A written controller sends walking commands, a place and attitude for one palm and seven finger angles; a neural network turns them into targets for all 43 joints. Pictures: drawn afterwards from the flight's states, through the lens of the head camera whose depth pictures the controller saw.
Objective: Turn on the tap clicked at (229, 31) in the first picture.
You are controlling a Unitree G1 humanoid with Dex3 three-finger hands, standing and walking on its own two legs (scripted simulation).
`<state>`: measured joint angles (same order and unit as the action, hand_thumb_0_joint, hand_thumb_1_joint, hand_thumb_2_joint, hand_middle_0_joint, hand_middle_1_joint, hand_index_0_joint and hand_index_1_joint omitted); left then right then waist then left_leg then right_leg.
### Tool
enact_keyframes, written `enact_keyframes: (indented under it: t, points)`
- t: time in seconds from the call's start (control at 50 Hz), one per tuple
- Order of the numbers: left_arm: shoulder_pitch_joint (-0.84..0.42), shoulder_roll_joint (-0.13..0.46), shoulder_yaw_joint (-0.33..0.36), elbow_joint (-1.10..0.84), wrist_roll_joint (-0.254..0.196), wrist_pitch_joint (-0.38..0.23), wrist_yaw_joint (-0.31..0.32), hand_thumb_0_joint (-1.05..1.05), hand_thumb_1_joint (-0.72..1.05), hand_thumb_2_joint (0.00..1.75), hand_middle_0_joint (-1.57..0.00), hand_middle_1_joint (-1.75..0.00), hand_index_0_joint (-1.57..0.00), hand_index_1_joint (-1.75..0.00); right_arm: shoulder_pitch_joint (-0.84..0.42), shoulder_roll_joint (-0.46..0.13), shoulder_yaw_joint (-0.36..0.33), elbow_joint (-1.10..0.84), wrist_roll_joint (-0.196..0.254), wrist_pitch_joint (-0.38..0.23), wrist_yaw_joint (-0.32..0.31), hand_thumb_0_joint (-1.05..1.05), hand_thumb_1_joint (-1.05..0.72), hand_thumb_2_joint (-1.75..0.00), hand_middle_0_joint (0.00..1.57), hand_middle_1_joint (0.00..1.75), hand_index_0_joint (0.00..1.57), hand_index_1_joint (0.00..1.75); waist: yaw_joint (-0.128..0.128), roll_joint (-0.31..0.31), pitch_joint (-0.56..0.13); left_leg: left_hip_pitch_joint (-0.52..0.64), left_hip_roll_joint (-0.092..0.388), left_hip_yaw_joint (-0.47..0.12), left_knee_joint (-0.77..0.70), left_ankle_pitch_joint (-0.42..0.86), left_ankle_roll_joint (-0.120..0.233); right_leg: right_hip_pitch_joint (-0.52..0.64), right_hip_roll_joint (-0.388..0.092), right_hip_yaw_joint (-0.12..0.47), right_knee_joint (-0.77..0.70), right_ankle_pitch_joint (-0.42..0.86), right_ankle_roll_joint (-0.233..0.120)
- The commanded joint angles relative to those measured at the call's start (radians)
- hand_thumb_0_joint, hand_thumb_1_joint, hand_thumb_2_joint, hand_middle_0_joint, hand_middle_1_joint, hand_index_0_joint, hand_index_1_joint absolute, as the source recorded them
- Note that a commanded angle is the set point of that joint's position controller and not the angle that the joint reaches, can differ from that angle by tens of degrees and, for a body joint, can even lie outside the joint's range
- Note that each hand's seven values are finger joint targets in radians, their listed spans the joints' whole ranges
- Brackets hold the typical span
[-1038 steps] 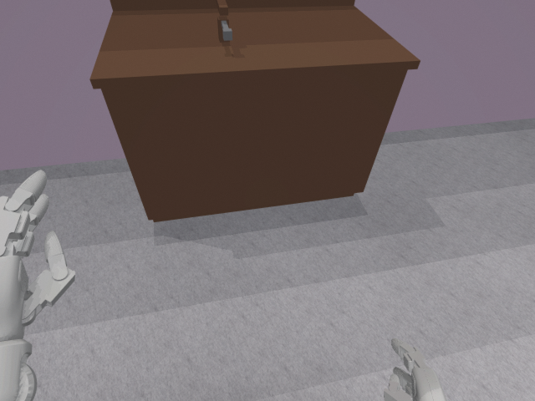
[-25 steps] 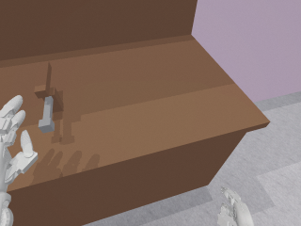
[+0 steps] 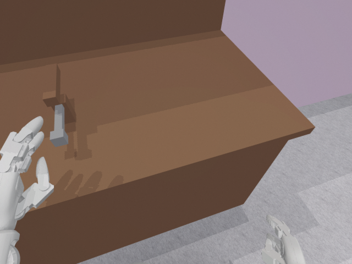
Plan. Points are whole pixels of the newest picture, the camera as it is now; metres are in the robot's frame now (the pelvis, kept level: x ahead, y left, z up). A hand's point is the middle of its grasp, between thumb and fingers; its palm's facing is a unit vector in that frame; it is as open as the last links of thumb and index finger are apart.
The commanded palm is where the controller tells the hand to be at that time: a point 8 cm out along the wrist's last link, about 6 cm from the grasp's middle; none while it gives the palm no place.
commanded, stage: come to a stop and stand still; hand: left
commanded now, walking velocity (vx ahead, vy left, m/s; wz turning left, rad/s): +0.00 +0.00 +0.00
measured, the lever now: (59, 137) +0.36 +0.29 +0.08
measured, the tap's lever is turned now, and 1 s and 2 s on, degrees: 0 0 0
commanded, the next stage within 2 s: look again from close up in 1.08 s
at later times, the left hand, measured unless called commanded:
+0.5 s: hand out of the picture +0.20 +0.32 +0.17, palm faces +0.42 -0.83 -0.35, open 7.4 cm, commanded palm +0.14 +0.35 +0.18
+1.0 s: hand out of the picture +0.22 +0.31 +0.17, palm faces +0.40 -0.84 -0.38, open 7.4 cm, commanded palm +0.17 +0.34 +0.18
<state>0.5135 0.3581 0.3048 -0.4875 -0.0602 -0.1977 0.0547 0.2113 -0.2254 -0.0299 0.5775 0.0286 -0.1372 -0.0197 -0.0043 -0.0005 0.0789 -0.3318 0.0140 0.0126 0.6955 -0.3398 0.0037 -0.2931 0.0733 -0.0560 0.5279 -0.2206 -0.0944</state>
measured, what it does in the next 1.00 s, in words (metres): shifts its weight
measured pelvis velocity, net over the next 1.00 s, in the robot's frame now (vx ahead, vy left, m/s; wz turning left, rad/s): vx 0.02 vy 0.06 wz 0.04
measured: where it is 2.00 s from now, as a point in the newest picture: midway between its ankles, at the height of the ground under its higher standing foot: outside the picture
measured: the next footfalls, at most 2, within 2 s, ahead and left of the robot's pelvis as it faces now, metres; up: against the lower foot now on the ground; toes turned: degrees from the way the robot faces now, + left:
none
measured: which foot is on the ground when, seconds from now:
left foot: down 0.00-1.00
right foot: down 0.00-1.00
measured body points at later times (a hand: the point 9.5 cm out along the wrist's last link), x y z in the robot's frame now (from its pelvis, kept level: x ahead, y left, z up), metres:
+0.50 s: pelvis -0.01 +0.06 +0.01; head -0.02 +0.09 +0.46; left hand +0.17 +0.36 +0.19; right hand +0.16 -0.14 -0.06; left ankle +0.01 +0.13 -0.73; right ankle +0.04 -0.06 -0.73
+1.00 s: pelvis +0.02 +0.06 +0.01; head +0.04 +0.08 +0.46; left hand +0.20 +0.35 +0.19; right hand +0.22 -0.16 -0.05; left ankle +0.01 +0.13 -0.73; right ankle +0.04 -0.06 -0.73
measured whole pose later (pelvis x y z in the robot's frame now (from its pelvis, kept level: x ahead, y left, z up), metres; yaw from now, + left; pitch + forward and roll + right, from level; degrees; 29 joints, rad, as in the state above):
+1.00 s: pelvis +0.02 +0.06 +0.01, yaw +2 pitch -1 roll -1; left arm 0.45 0.38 0.36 -0.50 -0.05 -0.22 0.10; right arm 0.18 -0.20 0.01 0.57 0.02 -0.11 -0.02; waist 0.02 -0.03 0.05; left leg -0.19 -0.07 -0.01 0.45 -0.25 0.07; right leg -0.20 0.02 -0.04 0.40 -0.19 -0.01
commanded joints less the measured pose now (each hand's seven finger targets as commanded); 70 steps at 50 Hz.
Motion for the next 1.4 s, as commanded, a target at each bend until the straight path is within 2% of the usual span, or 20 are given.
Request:
enact_keyframes:
  t: [0.0,0.04,0.08,0.1,0.18,0.22,0.26,0.32,0.34,0.42,0.5,0.62,0.72,0.74,0.82,1.04,1.12,1.14,1.26,1.38]
  points:
    - [-0.174,0.228,0.249,-0.239,-0.014,-0.078,0.096,0.0,0.9,0.9,-0.2,-0.3,-0.2,-0.3,-0.084,-0.068,0.0,-0.152,-0.011,-0.067,-0.023,0.0,-0.9,-0.9,0.2,0.3,0.2,0.3,0.021,-0.012,-0.18,0.029,-0.006,-0.05,-0.048,0.001,0.016,0.077,-0.313,0.351,-0.265,0.022,-0.003]
    - [-0.203,0.204,0.217,-0.205,-0.006,-0.084,0.102,0.0,0.9,0.9,-0.2,-0.3,-0.2,-0.3,-0.091,-0.076,0.008,-0.121,-0.025,-0.078,-0.031,0.0,-0.9,-0.9,0.2,0.3,0.2,0.3,0.017,0.077,-0.167,0.18,-0.003,-0.037,-0.256,0.079,0.024,0.015,-0.218,0.23,-0.223,-0.098,0.028]
    - [-0.232,0.156,0.159,-0.151,0.005,-0.083,0.094,0.0,0.9,0.9,-0.2,-0.3,-0.2,-0.3,-0.079,-0.104,-0.001,-0.122,-0.023,-0.088,-0.029,0.0,-0.9,-0.9,0.2,0.3,0.2,0.3,0.033,0.136,-0.145,0.141,0.072,-0.115,-0.346,0.055,0.058,0.053,-0.136,0.179,-0.176,-0.135,0.084]
    - [-0.245,0.131,0.123,-0.135,0.015,-0.078,0.085,0.0,0.9,0.9,-0.2,-0.3,-0.2,-0.3,-0.072,-0.113,-0.007,-0.126,-0.014,-0.087,-0.024,0.0,-0.9,-0.9,0.2,0.3,0.2,0.3,0.037,0.099,-0.14,0.1,0.084,-0.119,-0.345,0.042,0.066,0.089,-0.121,0.173,-0.172,-0.114,0.107]
    - [-0.289,0.095,0.058,-0.093,0.045,-0.056,0.067,0.0,0.9,0.9,-0.2,-0.3,-0.2,-0.3,-0.088,-0.104,0.01,-0.142,-0.005,-0.076,-0.011,0.0,-0.9,-0.9,0.2,0.3,0.2,0.3,0.03,0.126,-0.04,-0.144,0.126,-0.193,-0.493,-0.26,0.073,0.194,-0.084,0.103,-0.058,-0.091,0.097]
    - [-0.294,0.131,0.09,-0.108,0.052,-0.053,0.067,0.0,0.9,0.9,-0.2,-0.3,-0.2,-0.3,-0.099,-0.097,0.013,-0.145,-0.001,-0.074,-0.006,0.0,-0.9,-0.9,0.2,0.3,0.2,0.3,0.034,0.064,-0.059,-0.123,0.123,-0.192,-0.493,-0.227,0.071,0.215,-0.074,0.088,-0.06,-0.046,0.099]
    - [-0.313,0.132,0.09,-0.121,0.056,-0.056,0.066,0.0,0.9,0.9,-0.2,-0.3,-0.2,-0.3,-0.086,-0.104,0.004,-0.156,-0.009,-0.068,-0.005,0.0,-0.9,-0.9,0.2,0.3,0.2,0.3,0.029,0.05,-0.07,-0.112,0.113,-0.194,-0.479,-0.223,0.066,0.219,-0.077,0.09,-0.076,-0.049,0.096]
    - [-0.3,0.183,0.152,-0.177,0.062,-0.067,0.065,0.0,0.9,0.9,-0.2,-0.3,-0.2,-0.3,-0.095,-0.098,0.008,-0.164,-0.009,-0.068,0.002,0.0,-0.9,-0.9,0.2,0.3,0.2,0.3,0.035,0.123,-0.074,-0.16,0.123,-0.204,-0.529,-0.32,0.067,0.266,-0.064,0.079,-0.042,-0.049,0.099]
    - [-0.309,0.157,0.134,-0.177,0.063,-0.074,0.063,0.0,0.9,0.9,-0.2,-0.3,-0.2,-0.3,-0.086,-0.099,0.007,-0.165,-0.015,-0.068,0.001,0.0,-0.9,-0.9,0.2,0.3,0.2,0.3,0.03,0.133,-0.074,-0.18,0.125,-0.218,-0.534,-0.339,0.069,0.281,-0.063,0.078,-0.034,-0.041,0.098]
    - [-0.278,0.172,0.155,-0.196,0.058,-0.086,0.064,0.0,0.9,0.9,-0.2,-0.3,-0.2,-0.3,-0.087,-0.089,0.008,-0.166,-0.013,-0.077,0.007,0.0,-0.9,-0.9,0.2,0.3,0.2,0.3,0.033,0.102,-0.102,-0.092,0.106,-0.184,-0.484,-0.211,0.051,0.267,-0.075,0.081,-0.097,0.002,0.09]
    - [-0.267,0.127,0.11,-0.146,0.059,-0.089,0.061,0.0,0.9,0.9,-0.2,-0.3,-0.2,-0.3,-0.059,-0.102,0.001,-0.152,-0.016,-0.08,0.007,0.0,-0.9,-0.9,0.2,0.3,0.2,0.3,0.028,0.106,-0.094,-0.07,0.096,-0.192,-0.475,-0.131,0.026,0.251,-0.082,0.092,-0.109,0.015,0.083]
    - [-0.233,0.149,0.12,-0.16,0.047,-0.085,0.067,0.0,0.9,0.9,-0.2,-0.3,-0.2,-0.3,-0.074,-0.099,-0.003,-0.139,-0.011,-0.07,0.006,0.0,-0.9,-0.9,0.2,0.3,0.2,0.3,0.027,0.029,-0.167,0.096,0.063,-0.142,-0.369,0.278,-0.024,0.228,-0.103,0.077,-0.128,0.19,0.073]
    - [-0.187,0.192,0.162,-0.234,0.032,-0.085,0.071,0.0,0.9,0.9,-0.2,-0.3,-0.2,-0.3,-0.092,-0.1,-0.007,-0.148,-0.008,-0.052,0.002,0.0,-0.9,-0.9,0.2,0.3,0.2,0.3,0.027,0.069,-0.219,0.149,0.061,-0.13,-0.314,0.489,-0.041,0.249,-0.117,0.071,-0.107,0.274,0.065]
    - [-0.162,0.164,0.142,-0.213,0.023,-0.084,0.068,0.0,0.9,0.9,-0.2,-0.3,-0.2,-0.3,-0.086,-0.1,-0.005,-0.15,-0.014,-0.044,0.001,0.0,-0.9,-0.9,0.2,0.3,0.2,0.3,0.026,0.07,-0.212,0.141,0.062,-0.128,-0.315,0.487,-0.039,0.246,-0.121,0.065,-0.11,0.267,0.067]
    - [-0.122,0.204,0.187,-0.265,0.017,-0.085,0.074,0.0,0.9,0.9,-0.2,-0.3,-0.2,-0.3,-0.099,-0.095,-0.007,-0.158,-0.006,-0.035,-0.003,0.0,-0.9,-0.9,0.2,0.3,0.2,0.3,0.028,0.1,-0.225,0.149,0.066,-0.13,-0.304,0.51,-0.043,0.253,-0.124,0.071,-0.105,0.278,0.062]
    - [-0.157,0.126,0.104,-0.177,0.005,-0.054,0.072,0.0,0.9,0.9,-0.2,-0.3,-0.2,-0.3,-0.096,-0.105,-0.003,-0.151,-0.011,-0.01,-0.02,0.0,-0.9,-0.9,0.2,0.3,0.2,0.3,0.019,0.039,-0.176,0.129,0.063,-0.13,-0.334,0.341,-0.014,0.215,-0.134,0.093,-0.147,0.235,0.068]
    - [-0.199,0.172,0.134,-0.215,0.013,-0.047,0.083,0.0,0.9,0.9,-0.2,-0.3,-0.2,-0.3,-0.12,-0.1,-0.001,-0.153,-0.004,-0.015,-0.025,0.0,-0.9,-0.9,0.2,0.3,0.2,0.3,0.023,0.047,-0.17,0.117,0.061,-0.135,-0.35,0.254,0.0,0.218,-0.14,0.117,-0.165,0.196,0.067]
    - [-0.193,0.14,0.107,-0.192,0.01,-0.047,0.081,0.0,0.9,0.9,-0.2,-0.3,-0.2,-0.3,-0.111,-0.101,0.002,-0.153,-0.013,-0.011,-0.026,0.0,-0.9,-0.9,0.2,0.3,0.2,0.3,0.023,0.033,-0.168,0.103,0.058,-0.137,-0.355,0.235,0.006,0.226,-0.141,0.107,-0.17,0.181,0.068]
    - [-0.18,0.161,0.124,-0.212,0.01,-0.047,0.082,0.0,0.9,0.9,-0.2,-0.3,-0.2,-0.3,-0.111,-0.098,-0.001,-0.161,-0.01,-0.016,-0.025,0.0,-0.9,-0.9,0.2,0.3,0.2,0.3,0.023,0.069,-0.16,0.088,0.057,-0.144,-0.365,0.192,0.013,0.23,-0.147,0.125,-0.186,0.153,0.062]
    - [-0.139,0.156,0.134,-0.163,0.008,-0.039,0.082,0.0,0.9,0.9,-0.2,-0.3,-0.2,-0.3,-0.099,-0.1,-0.001,-0.158,-0.01,-0.014,-0.026,0.0,-0.9,-0.9,0.2,0.3,0.2,0.3,0.023,0.033,-0.143,0.063,0.059,-0.14,-0.372,0.12,0.023,0.213,-0.148,0.138,-0.217,0.085,0.066]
